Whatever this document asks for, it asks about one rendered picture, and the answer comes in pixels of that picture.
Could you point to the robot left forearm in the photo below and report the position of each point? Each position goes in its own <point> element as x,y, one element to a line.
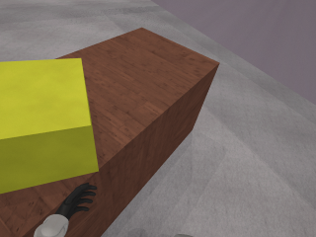
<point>55,225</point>

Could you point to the robot left hand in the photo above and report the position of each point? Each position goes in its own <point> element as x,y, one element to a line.
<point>69,206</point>

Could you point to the carton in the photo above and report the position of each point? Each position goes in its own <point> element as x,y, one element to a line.
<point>46,132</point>

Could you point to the pedestal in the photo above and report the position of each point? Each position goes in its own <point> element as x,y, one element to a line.
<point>145,93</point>

